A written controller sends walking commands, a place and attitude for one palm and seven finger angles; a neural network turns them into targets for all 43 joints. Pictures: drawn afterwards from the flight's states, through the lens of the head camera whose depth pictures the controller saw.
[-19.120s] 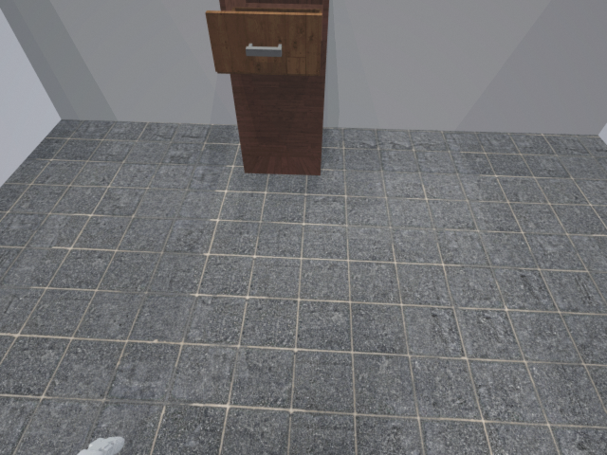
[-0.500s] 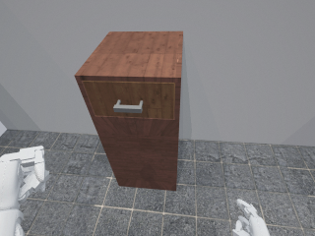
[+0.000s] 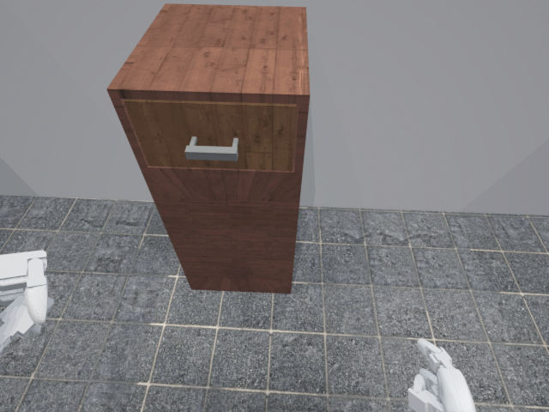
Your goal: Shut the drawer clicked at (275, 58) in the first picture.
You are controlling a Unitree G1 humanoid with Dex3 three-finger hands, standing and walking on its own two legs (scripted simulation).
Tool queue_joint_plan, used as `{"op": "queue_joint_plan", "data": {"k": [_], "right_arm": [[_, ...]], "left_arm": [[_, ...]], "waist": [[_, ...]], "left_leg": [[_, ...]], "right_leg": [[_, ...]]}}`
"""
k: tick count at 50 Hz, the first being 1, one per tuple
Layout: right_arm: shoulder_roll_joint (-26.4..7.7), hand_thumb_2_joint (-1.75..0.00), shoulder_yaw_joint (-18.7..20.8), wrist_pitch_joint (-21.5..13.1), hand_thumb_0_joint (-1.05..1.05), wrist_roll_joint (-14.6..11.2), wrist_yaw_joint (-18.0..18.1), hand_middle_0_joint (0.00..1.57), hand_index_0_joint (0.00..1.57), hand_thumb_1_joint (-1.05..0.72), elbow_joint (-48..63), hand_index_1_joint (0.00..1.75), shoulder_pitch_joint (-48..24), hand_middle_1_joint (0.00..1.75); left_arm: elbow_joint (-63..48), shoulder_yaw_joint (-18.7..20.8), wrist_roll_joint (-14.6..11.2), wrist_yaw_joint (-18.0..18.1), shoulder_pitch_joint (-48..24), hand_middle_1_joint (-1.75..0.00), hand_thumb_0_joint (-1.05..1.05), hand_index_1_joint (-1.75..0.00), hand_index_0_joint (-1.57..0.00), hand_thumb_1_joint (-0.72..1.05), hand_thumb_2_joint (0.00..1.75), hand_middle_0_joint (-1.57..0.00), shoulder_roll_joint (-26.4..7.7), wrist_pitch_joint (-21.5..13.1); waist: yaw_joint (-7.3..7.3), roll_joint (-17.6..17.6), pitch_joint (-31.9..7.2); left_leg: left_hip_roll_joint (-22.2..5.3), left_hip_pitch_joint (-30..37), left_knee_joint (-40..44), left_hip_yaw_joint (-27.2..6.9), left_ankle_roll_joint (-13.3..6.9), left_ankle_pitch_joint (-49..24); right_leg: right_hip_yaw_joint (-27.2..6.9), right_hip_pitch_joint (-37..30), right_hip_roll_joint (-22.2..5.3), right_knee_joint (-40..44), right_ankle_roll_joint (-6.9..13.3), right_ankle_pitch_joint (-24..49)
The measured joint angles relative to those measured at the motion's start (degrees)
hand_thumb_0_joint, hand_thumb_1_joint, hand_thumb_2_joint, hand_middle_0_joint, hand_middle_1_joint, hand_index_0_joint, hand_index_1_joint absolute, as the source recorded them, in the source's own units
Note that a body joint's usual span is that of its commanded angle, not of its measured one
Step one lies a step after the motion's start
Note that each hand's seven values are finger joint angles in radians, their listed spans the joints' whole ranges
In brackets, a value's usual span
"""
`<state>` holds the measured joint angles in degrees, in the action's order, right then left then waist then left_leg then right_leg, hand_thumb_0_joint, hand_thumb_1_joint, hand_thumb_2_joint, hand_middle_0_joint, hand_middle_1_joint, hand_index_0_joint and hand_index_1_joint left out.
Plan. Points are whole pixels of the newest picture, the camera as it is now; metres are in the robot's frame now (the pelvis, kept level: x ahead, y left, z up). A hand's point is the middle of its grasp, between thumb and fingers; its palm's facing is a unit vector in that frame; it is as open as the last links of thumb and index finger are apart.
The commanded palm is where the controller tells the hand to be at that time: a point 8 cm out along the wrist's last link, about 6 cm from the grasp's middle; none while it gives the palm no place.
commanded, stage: step back with the hand held close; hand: left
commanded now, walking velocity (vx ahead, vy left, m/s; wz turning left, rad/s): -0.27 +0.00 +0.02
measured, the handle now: (213, 147) +0.62 +0.18 +0.00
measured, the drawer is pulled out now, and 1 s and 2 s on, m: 0.00 0.00 0.00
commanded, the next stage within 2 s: stop stepping back and stand still in 0.94 s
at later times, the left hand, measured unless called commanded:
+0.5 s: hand (7, 362) +0.13 +0.25 +0.17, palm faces +0.40 -0.75 -0.53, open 3.3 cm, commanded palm +0.06 +0.28 +0.18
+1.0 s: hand out of the picture +0.04 +0.23 +0.18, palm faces +0.40 -0.81 -0.43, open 3.3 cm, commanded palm -0.01 +0.26 +0.18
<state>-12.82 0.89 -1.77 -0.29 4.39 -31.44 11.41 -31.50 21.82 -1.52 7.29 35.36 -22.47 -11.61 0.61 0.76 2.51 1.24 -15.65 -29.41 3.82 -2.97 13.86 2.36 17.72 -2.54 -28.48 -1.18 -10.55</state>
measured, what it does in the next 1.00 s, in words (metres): walks backwards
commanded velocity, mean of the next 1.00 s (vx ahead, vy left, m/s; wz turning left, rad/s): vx -0.36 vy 0.00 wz -0.03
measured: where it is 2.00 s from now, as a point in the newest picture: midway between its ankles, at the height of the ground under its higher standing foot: outside the picture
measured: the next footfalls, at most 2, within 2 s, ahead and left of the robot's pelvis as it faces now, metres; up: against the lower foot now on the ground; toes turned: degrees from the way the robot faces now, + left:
right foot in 1.02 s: -0.21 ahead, -0.17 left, +0.00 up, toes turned +0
right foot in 1.50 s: -0.18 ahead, -0.09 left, +0.00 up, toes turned -3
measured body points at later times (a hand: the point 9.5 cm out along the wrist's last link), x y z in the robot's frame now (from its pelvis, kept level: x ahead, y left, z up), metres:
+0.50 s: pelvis -0.05 +0.00 -0.01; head -0.02 +0.01 +0.44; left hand +0.11 +0.29 +0.19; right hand +0.13 -0.24 -0.09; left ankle +0.02 +0.09 -0.74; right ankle +0.01 -0.14 -0.74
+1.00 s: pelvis -0.14 -0.02 +0.00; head -0.11 +0.02 +0.44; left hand +0.02 +0.27 +0.20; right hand +0.04 -0.23 -0.08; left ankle +0.00 +0.09 -0.74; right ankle -0.25 -0.16 -0.72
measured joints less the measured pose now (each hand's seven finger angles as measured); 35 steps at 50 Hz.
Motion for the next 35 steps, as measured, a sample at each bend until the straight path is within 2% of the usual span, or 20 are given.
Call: {"op": "queue_joint_plan", "data": {"k": [11,15,18,23,28,31,35], "right_arm": [[0.63,-0.90,-0.96,-2.32,0.02,0.33,-0.31,0.20,0.20,-0.90,0.47,0.30,-0.03,0.30],[0.53,-0.90,-0.89,-2.56,0.02,0.48,0.00,0.20,0.21,-0.90,-0.18,0.30,0.73,0.30],[0.74,-0.90,-0.60,-3.06,0.02,0.40,0.33,0.20,0.21,-0.90,-0.09,0.30,2.08,0.30],[0.95,-0.90,-0.24,-3.88,0.02,0.53,0.04,0.20,0.20,-0.90,-0.46,0.30,1.38,0.30],[0.85,-0.90,-0.15,-3.79,0.02,0.72,-0.50,0.20,0.20,-0.90,-0.76,0.30,-1.45,0.30],[0.77,-0.90,0.19,-3.25,0.02,0.77,-0.68,0.20,0.21,-0.90,-0.50,0.30,-2.18,0.30],[0.59,-0.90,0.79,-1.87,0.01,0.73,-0.93,0.20,0.21,-0.90,-1.02,0.30,-2.05,0.30]], "left_arm": [[-2.15,-0.72,0.91,0.80,-0.86,-1.60,0.02,-1.60,-1.41,0.89,0.90,-1.41,1.98,-1.79],[-2.92,-0.44,1.04,1.24,-0.60,-1.60,0.02,-1.60,-1.41,0.89,0.90,-1.41,1.10,-2.81],[-2.84,0.71,1.71,1.21,-0.84,-1.60,0.02,-1.60,-1.41,0.89,0.90,-1.41,-0.56,-3.21],[-3.27,3.77,1.80,0.65,-0.77,-1.60,0.02,-1.60,-1.41,0.89,0.90,-1.41,-1.71,-4.24],[-4.19,2.81,1.36,-0.35,-0.86,-1.60,0.02,-1.60,-1.41,0.89,0.90,-1.41,-0.54,-4.39],[-4.71,1.57,1.40,-0.64,-0.88,-1.60,0.02,-1.60,-1.41,0.89,0.90,-1.41,-0.11,-4.74],[-5.49,0.76,0.66,0.23,-1.02,-1.60,0.02,-1.60,-1.41,0.89,0.90,-1.41,-0.56,-5.45]], "waist": [[-0.13,0.32,-0.09],[-0.93,-0.29,-0.10],[-2.11,-0.85,-0.22],[-1.25,-1.28,0.49],[-0.36,-1.03,1.84],[-0.61,-0.80,1.36],[-1.51,-1.47,0.22]], "left_leg": [[-1.06,-5.92,-5.56,-1.15,-0.13,0.22],[-1.07,-6.74,-5.24,-1.62,-0.33,-0.77],[-0.09,-7.20,-4.74,-2.90,-0.52,-1.71],[0.00,-9.08,-6.03,-3.11,-0.19,-2.07],[-0.71,-10.23,-6.72,-2.83,0.37,-3.09],[-0.72,-11.91,-8.51,-3.31,0.41,0.63],[0.03,-12.53,-10.26,-4.40,1.51,5.04]], "right_leg": [[1.02,3.68,0.98,-1.34,0.37,1.80],[0.52,4.13,1.66,-0.75,0.22,1.50],[-2.06,3.64,2.94,-3.86,0.04,0.45],[-5.14,4.09,4.11,-5.18,-0.25,-2.31],[-5.54,5.60,4.86,-6.19,0.10,-1.15],[-5.19,6.30,4.96,-5.54,0.35,-0.12],[-4.63,7.09,4.32,-4.16,0.20,1.65]]}}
